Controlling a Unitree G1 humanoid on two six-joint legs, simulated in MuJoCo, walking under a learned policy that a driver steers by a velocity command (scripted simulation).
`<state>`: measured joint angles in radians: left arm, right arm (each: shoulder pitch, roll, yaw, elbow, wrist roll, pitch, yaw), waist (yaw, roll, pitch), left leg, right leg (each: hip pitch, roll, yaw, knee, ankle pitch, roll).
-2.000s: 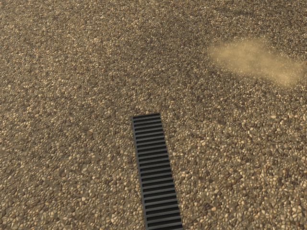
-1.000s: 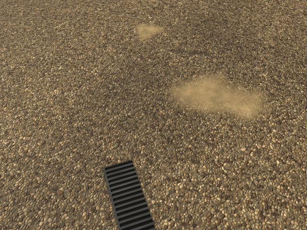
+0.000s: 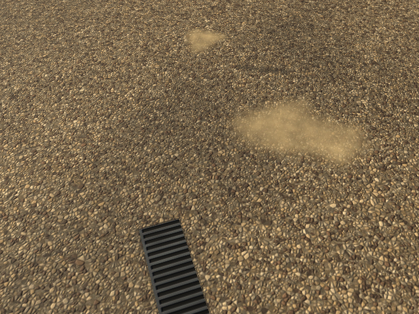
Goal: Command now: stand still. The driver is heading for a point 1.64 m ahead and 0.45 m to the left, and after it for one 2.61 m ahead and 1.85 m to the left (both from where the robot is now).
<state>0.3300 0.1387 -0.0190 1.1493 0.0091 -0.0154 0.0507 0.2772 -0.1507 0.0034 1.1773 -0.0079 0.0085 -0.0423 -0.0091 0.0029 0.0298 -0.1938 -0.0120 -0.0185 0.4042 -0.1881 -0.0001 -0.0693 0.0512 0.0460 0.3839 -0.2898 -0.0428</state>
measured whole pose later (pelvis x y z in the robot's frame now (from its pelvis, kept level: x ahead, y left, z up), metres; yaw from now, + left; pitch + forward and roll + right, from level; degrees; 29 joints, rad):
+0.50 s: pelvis +0.01 +0.00 +0.00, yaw +0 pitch -1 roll +0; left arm 0.36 0.12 -0.01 1.14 0.01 -0.02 0.05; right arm 0.30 -0.14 0.00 1.18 -0.01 0.01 -0.04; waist -0.01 0.01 0.02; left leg -0.19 0.00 -0.02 0.42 -0.21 -0.01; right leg -0.06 0.06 0.04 0.38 -0.30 -0.05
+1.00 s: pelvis +0.17 +0.06 +0.00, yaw +0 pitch +0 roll +0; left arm 0.23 0.20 0.05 1.01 0.03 -0.05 -0.03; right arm 0.46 -0.14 -0.03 1.10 -0.01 -0.09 0.00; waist -0.01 -0.03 0.02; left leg -0.01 -0.07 0.08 0.26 -0.26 0.09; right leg -0.56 -0.06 -0.04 1.06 -0.20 -0.07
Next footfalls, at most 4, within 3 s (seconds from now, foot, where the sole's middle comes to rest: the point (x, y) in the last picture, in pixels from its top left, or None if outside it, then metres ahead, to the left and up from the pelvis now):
0.76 left None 0.14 0.12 -0.78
1.26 right None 0.49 -0.01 -0.78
1.82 left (178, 238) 0.79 0.14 -0.78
2.38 right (197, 162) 1.16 0.08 -0.78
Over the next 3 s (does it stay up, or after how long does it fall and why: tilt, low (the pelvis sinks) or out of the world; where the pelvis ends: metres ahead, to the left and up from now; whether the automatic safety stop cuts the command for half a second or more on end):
stays up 1.21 0.29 -0.01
